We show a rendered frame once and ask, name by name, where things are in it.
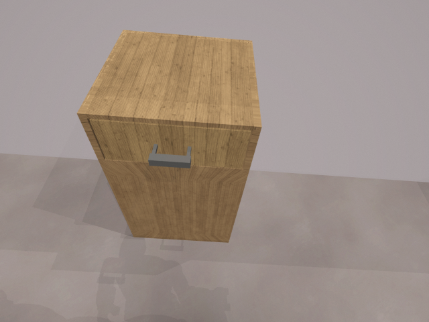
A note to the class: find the cabinet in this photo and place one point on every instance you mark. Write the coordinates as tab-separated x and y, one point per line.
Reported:
177	80

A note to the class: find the drawer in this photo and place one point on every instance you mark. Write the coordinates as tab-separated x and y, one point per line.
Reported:
133	141

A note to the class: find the handle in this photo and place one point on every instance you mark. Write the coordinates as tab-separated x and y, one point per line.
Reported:
169	160

